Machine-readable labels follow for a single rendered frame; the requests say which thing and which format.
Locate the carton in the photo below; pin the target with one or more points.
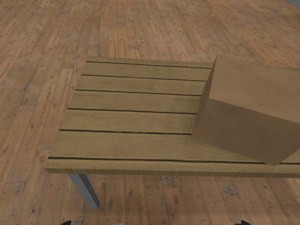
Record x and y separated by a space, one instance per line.
250 109

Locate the table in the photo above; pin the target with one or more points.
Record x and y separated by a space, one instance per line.
136 117

